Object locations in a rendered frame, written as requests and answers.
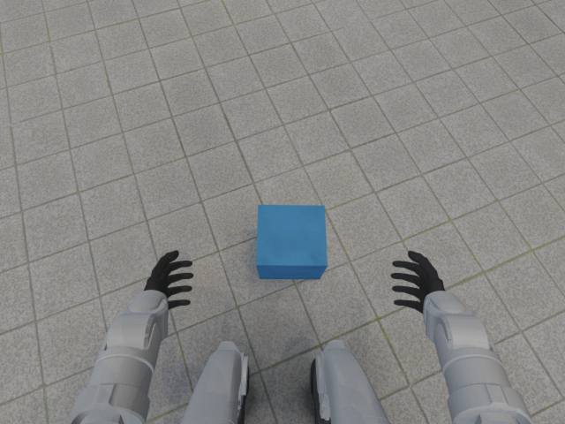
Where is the carton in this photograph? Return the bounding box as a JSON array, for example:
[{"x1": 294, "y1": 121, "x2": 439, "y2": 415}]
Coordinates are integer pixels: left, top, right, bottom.
[{"x1": 256, "y1": 205, "x2": 328, "y2": 279}]

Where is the right robot forearm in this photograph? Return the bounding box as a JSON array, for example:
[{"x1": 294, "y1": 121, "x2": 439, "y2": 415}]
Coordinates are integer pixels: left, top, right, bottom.
[{"x1": 423, "y1": 291, "x2": 535, "y2": 424}]

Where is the left robot forearm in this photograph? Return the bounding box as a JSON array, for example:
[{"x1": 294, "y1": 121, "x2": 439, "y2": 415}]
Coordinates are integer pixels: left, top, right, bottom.
[{"x1": 66, "y1": 290, "x2": 169, "y2": 424}]

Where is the robot thigh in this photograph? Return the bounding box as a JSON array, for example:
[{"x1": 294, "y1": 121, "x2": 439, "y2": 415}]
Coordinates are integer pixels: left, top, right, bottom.
[
  {"x1": 315, "y1": 348, "x2": 390, "y2": 424},
  {"x1": 180, "y1": 350, "x2": 249, "y2": 424}
]

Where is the left robot hand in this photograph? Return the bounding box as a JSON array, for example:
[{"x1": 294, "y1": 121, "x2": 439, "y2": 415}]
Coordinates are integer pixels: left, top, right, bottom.
[{"x1": 144, "y1": 250, "x2": 193, "y2": 310}]

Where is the robot right thigh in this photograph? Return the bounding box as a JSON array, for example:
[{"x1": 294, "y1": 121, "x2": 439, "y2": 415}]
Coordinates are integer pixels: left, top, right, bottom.
[{"x1": 315, "y1": 348, "x2": 390, "y2": 424}]

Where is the robot left thigh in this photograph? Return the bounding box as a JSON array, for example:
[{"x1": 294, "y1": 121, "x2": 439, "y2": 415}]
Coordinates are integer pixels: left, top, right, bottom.
[{"x1": 180, "y1": 350, "x2": 249, "y2": 424}]

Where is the right robot hand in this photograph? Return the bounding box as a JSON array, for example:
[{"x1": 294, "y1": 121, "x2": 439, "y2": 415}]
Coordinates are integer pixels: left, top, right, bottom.
[{"x1": 391, "y1": 251, "x2": 445, "y2": 314}]

